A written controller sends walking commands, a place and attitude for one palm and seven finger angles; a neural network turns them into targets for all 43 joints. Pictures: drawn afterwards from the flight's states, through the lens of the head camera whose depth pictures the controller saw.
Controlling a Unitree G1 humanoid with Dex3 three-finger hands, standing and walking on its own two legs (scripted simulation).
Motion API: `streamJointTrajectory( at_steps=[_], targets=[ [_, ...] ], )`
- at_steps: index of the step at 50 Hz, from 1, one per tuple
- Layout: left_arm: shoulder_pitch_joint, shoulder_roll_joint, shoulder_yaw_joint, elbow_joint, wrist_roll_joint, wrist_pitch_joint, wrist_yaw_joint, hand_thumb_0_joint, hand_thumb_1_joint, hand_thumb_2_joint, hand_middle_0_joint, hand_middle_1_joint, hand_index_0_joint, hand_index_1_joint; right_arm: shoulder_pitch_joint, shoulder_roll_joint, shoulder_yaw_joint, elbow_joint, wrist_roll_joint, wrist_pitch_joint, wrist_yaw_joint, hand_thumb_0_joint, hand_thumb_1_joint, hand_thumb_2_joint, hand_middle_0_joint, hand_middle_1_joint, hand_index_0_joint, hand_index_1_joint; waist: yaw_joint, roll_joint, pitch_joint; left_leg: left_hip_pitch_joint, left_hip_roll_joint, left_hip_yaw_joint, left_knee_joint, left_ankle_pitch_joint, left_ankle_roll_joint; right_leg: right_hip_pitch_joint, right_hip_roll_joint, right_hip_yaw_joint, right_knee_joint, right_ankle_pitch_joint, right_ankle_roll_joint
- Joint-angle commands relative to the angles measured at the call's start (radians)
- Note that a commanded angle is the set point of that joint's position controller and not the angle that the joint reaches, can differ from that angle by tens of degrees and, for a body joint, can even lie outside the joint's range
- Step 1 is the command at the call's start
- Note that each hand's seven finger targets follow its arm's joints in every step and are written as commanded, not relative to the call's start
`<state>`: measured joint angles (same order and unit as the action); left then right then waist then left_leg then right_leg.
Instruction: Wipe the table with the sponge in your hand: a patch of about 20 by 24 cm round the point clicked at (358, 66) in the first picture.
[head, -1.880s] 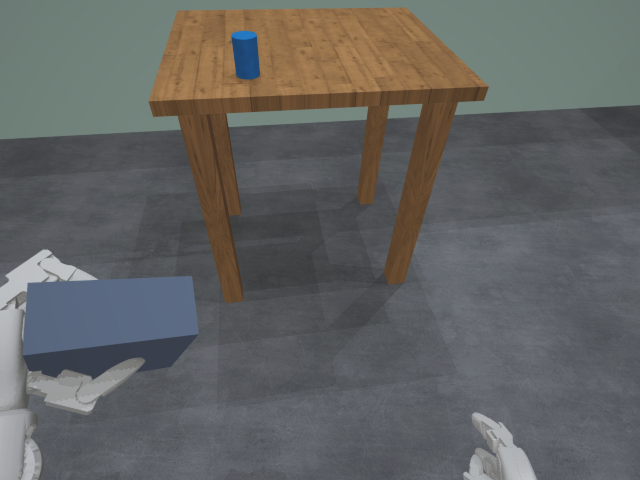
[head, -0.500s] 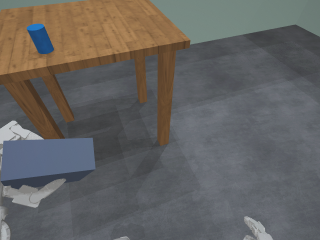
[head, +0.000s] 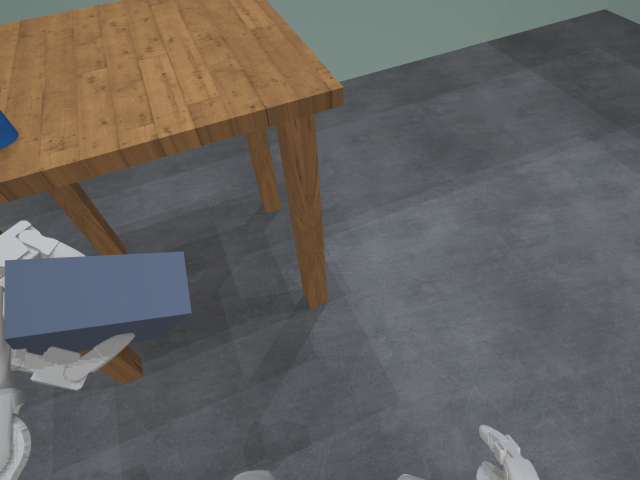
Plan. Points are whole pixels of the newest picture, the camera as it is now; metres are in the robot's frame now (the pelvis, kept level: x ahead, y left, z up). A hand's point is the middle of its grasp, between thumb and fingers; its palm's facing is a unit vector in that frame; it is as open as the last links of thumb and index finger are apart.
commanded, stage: take the last steps up to it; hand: left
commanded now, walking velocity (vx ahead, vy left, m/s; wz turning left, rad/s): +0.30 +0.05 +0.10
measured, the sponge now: (126, 304) +0.24 +0.20 +0.16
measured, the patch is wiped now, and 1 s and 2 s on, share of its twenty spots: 0.00 0.00 0.00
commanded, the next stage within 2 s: come to a stop and stand still in 1.04 s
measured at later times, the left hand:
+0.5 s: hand (129, 191) +0.36 +0.22 +0.19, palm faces +0.45 -0.81 -0.38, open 9.7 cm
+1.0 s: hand (202, 130) +0.45 +0.17 +0.20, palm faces +0.41 -0.78 -0.48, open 9.7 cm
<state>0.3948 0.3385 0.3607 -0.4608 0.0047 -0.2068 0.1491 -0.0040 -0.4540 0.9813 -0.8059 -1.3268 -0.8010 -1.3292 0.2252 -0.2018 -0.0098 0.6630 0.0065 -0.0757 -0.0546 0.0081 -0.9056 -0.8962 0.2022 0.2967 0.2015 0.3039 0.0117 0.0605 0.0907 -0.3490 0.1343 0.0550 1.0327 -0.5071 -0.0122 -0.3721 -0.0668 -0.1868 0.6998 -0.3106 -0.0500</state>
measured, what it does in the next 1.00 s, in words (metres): walks ahead: left foot, then right foot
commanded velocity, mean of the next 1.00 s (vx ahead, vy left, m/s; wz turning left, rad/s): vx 0.26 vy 0.09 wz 0.08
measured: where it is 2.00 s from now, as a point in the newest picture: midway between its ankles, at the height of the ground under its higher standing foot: (366, 472)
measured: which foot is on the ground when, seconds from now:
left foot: up 0.00-0.30, down 0.32-0.64, up 0.66-1.00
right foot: down 0.00-0.34, up 0.36-0.60, down 0.62-1.00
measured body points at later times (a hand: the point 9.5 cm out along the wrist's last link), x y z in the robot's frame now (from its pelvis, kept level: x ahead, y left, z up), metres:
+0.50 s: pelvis +0.13 -0.02 +0.01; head +0.14 -0.02 +0.46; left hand +0.33 +0.26 +0.21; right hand +0.30 -0.23 -0.07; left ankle +0.14 +0.11 -0.72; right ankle +0.11 -0.13 -0.67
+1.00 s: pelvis +0.25 -0.07 +0.02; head +0.29 -0.07 +0.47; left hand +0.43 +0.21 +0.23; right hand +0.42 -0.33 -0.07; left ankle +0.30 +0.08 -0.69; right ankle +0.21 -0.14 -0.72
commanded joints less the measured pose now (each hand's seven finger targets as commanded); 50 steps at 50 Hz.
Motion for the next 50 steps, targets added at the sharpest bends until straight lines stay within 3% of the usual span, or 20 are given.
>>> streamJointTrajectory(
  at_steps=[1, 4, 6, 9, 14, 15, 16, 17, 18, 20, 24, 27, 30, 31, 32, 33, 36, 39, 44, 50],
  targets=[
    [-0.051, 0.276, 0.185, -0.295, -0.002, -0.08, 0.028, 0.0, 0.1, 1.3, -1.2, -1.6, -1.2, -1.6, -0.126, -0.078, -0.035, -0.165, -0.001, -0.046, -0.003, 0.0, -0.9, -0.9, 0.2, 0.3, 0.2, 0.3, -0.001, -0.159, -0.227, -0.298, -0.015, -0.082, 0.268, 0.042, -0.006, 0.361, -0.336, 0.484, -0.332, 0.355, -0.148],
    [0.047, 0.239, 0.186, -0.304, -0.008, -0.1, 0.032, 0.0, 0.1, 1.3, -1.2, -1.6, -1.2, -1.6, -0.122, -0.076, -0.033, -0.177, -0.005, -0.024, 0.002, 0.0, -0.9, -0.9, 0.2, 0.3, 0.2, 0.3, -0.019, -0.166, -0.215, -0.222, -0.014, -0.03, 0.067, 0.115, -0.011, 0.307, -0.281, 0.27, -0.339, 0.464, -0.116],
    [0.09, 0.248, 0.213, -0.308, -0.017, -0.108, 0.04, 0.0, 0.1, 1.3, -1.2, -1.6, -1.2, -1.6, -0.119, -0.075, -0.039, -0.193, -0.006, -0.018, 0.001, 0.0, -0.9, -0.9, 0.2, 0.3, 0.2, 0.3, -0.015, -0.184, -0.236, -0.157, -0.018, 0.018, -0.113, 0.151, -0.009, 0.319, -0.259, 0.211, -0.333, 0.484, -0.106],
    [0.132, 0.21, 0.194, -0.299, -0.032, -0.101, 0.049, 0.0, 0.1, 1.3, -1.2, -1.6, -1.2, -1.6, -0.1, -0.073, -0.045, -0.219, -0.009, -0.023, 0.003, 0.0, -0.9, -0.9, 0.2, 0.3, 0.2, 0.3, 0.01, -0.182, -0.224, -0.125, -0.053, 0.089, -0.309, 0.167, 0.003, 0.358, -0.256, 0.234, -0.325, 0.482, -0.115],
    [0.047, 0.179, 0.13, -0.255, -0.034, -0.087, 0.058, 0.0, 0.1, 1.3, -1.2, -1.6, -1.2, -1.6, -0.045, -0.091, -0.056, -0.223, -0.008, -0.019, -0.013, 0.0, -0.9, -0.9, 0.2, 0.3, 0.2, 0.3, -0.026, -0.095, -0.217, 0.153, -0.093, 0.133, -0.574, 0.342, 0.02, 0.238, -0.177, 0.17, -0.182, 0.276, -0.041],
    [0.006, 0.178, 0.114, -0.26, -0.033, -0.09, 0.055, 0.0, 0.1, 1.3, -1.2, -1.6, -1.2, -1.6, -0.041, -0.108, -0.062, -0.227, -0.004, -0.019, -0.02, 0.0, -0.9, -0.9, 0.2, 0.3, 0.2, 0.3, -0.035, -0.019, -0.219, 0.246, -0.055, 0.065, -0.613, 0.332, 0.051, 0.155, -0.143, 0.147, -0.066, 0.242, -0.011],
    [-0.01, 0.169, 0.101, -0.252, -0.033, -0.091, 0.052, 0.0, 0.1, 1.3, -1.2, -1.6, -1.2, -1.6, -0.049, -0.13, -0.066, -0.231, 0.0, -0.02, -0.021, 0.0, -0.9, -0.9, 0.2, 0.3, 0.2, 0.3, -0.033, 0.16, -0.21, 0.337, 0.107, -0.183, -0.66, 0.36, 0.13, -0.019, -0.043, 0.077, 0.111, 0.019, 0.039],
    [-0.039, 0.168, 0.09, -0.258, -0.034, -0.1, 0.05, 0.0, 0.1, 1.3, -1.2, -1.6, -1.2, -1.6, -0.054, -0.116, -0.056, -0.239, 0.007, -0.028, -0.014, 0.0, -0.9, -0.9, 0.2, 0.3, 0.2, 0.3, -0.023, 0.243, -0.197, 0.4, 0.268, -0.444, -0.712, 0.48, 0.241, -0.189, 0.033, 0.089, 0.306, -0.31, 0.06],
    [-0.035, 0.197, 0.097, -0.169, -0.022, -0.091, 0.043, 0.0, 0.1, 1.3, -1.2, -1.6, -1.2, -1.6, -0.058, -0.107, -0.043, -0.222, 0.0, -0.035, -0.013, 0.0, -0.9, -0.9, 0.2, 0.3, 0.2, 0.3, -0.029, 0.188, -0.145, 0.307, 0.304, -0.507, -0.76, 0.36, 0.278, -0.233, 0.018, 0.156, 0.428, -0.315, 0.054],
    [-0.106, 0.205, 0.086, -0.216, -0.012, -0.083, 0.032, 0.0, 0.1, 1.3, -1.2, -1.6, -1.2, -1.6, -0.07, -0.105, -0.044, -0.201, 0.0, -0.04, -0.013, 0.0, -0.9, -0.9, 0.2, 0.3, 0.2, 0.3, -0.025, 0.138, -0.091, 0.233, 0.272, -0.418, -0.751, 0.322, 0.281, -0.267, -0.04, 0.188, 0.425, -0.242, 0.063],
    [-0.035, 0.165, 0.07, -0.323, -0.022, -0.079, 0.028, 0.0, 0.1, 1.3, -1.2, -1.6, -1.2, -1.6, -0.06, -0.11, -0.048, -0.196, 0.003, -0.074, -0.004, 0.0, -0.9, -0.9, 0.2, 0.3, 0.2, 0.3, -0.005, 0.196, -0.147, 0.175, 0.137, -0.128, -0.721, 0.4, 0.195, -0.101, -0.014, 0.089, 0.204, -0.108, 0.072],
    [0.021, 0.176, 0.103, -0.285, -0.029, -0.068, 0.029, 0.0, 0.1, 1.3, -1.2, -1.6, -1.2, -1.6, -0.069, -0.105, -0.039, -0.189, -0.001, -0.081, -0.002, 0.0, -0.9, -0.9, 0.2, 0.3, 0.2, 0.3, -0.009, 0.19, -0.16, 0.108, 0.134, -0.067, -0.696, 0.36, 0.165, 0.04, 0.014, 0.027, 0.029, -0.063, 0.086],
    [0.001, 0.169, 0.109, -0.194, -0.022, -0.059, 0.03, 0.0, 0.1, 1.3, -1.2, -1.6, -1.2, -1.6, -0.074, -0.097, -0.039, -0.175, 0.001, -0.068, -0.01, 0.0, -0.9, -0.9, 0.2, 0.3, 0.2, 0.3, -0.001, 0.052, -0.179, 0.016, 0.068, 0.016, -0.475, 0.189, 0.097, 0.252, 0.023, 0.021, -0.211, 0.033, 0.075],
    [-0.003, 0.183, 0.113, -0.161, -0.016, -0.05, 0.03, 0.0, 0.1, 1.3, -1.2, -1.6, -1.2, -1.6, -0.065, -0.08, -0.04, -0.173, 0.005, -0.057, -0.011, 0.0, -0.9, -0.9, 0.2, 0.3, 0.2, 0.3, 0.001, -0.148, -0.19, -0.071, -0.01, 0.091, -0.253, 0.094, 0.062, 0.296, -0.098, 0.211, -0.306, -0.031, 0.022],
    [-0.026, 0.226, 0.135, -0.154, -0.015, -0.044, 0.033, 0.0, 0.1, 1.3, -1.2, -1.6, -1.2, -1.6, -0.091, -0.061, -0.033, -0.19, 0.002, -0.05, -0.011, 0.0, -0.9, -0.9, 0.2, 0.3, 0.2, 0.3, 0.005, -0.429, -0.18, -0.303, -0.117, 0.092, 0.026, -0.065, 0.019, 0.381, -0.326, 0.623, -0.423, -0.009, -0.088],
    [-0.054, 0.246, 0.16, -0.151, -0.025, -0.048, 0.036, 0.0, 0.1, 1.3, -1.2, -1.6, -1.2, -1.6, -0.126, -0.084, -0.032, -0.182, -0.005, -0.052, -0.011, 0.0, -0.9, -0.9, 0.2, 0.3, 0.2, 0.3, 0.013, -0.366, -0.17, -0.364, -0.09, -0.034, 0.19, -0.049, 0.008, 0.372, -0.416, 0.694, -0.457, 0.052, -0.134],
    [-0.058, 0.25, 0.168, -0.159, -0.021, -0.078, 0.015, 0.0, 0.1, 1.3, -1.2, -1.6, -1.2, -1.6, -0.124, -0.08, -0.029, -0.149, -0.007, -0.035, -0.004, 0.0, -0.9, -0.9, 0.2, 0.3, 0.2, 0.3, -0.005, -0.182, -0.135, -0.33, -0.035, -0.084, 0.232, 0.101, -0.014, 0.291, -0.326, 0.487, -0.398, 0.259, -0.122],
    [0.007, 0.197, 0.133, -0.148, -0.012, -0.106, 0.012, 0.0, 0.1, 1.3, -1.2, -1.6, -1.2, -1.6, -0.119, -0.082, -0.025, -0.148, -0.013, -0.015, 0.001, 0.0, -0.9, -0.9, 0.2, 0.3, 0.2, 0.3, -0.018, -0.188, -0.161, -0.288, -0.042, -0.022, 0.084, 0.171, -0.018, 0.33, -0.265, 0.245, -0.354, 0.553, -0.082],
    [0.059, 0.212, 0.144, -0.268, -0.016, -0.117, 0.038, 0.0, 0.1, 1.3, -1.2, -1.6, -1.2, -1.6, -0.104, -0.081, -0.045, -0.202, -0.014, -0.027, 0.007, 0.0, -0.9, -0.9, 0.2, 0.3, 0.2, 0.3, 0.014, -0.191, -0.219, -0.176, -0.067, 0.085, -0.275, 0.199, -0.004, 0.429, -0.263, 0.207, -0.311, 0.726, -0.088],
    [0.08, 0.212, 0.159, -0.295, -0.025, -0.098, 0.056, 0.0, 0.1, 1.3, -1.2, -1.6, -1.2, -1.6, -0.074, -0.087, -0.059, -0.234, -0.009, -0.018, 0.0, 0.0, -0.9, -0.9, 0.2, 0.3, 0.2, 0.3, 0.006, -0.185, -0.231, -0.029, -0.105, 0.133, -0.495, 0.289, 0.006, 0.4, -0.248, 0.191, -0.234, 0.659, -0.067]
  ],
)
